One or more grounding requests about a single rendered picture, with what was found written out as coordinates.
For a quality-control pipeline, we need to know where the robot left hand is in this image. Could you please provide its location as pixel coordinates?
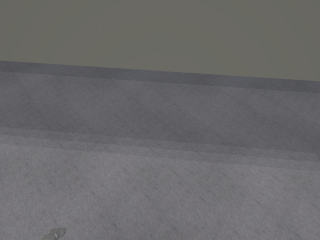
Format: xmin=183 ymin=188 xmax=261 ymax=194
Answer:
xmin=40 ymin=227 xmax=67 ymax=240

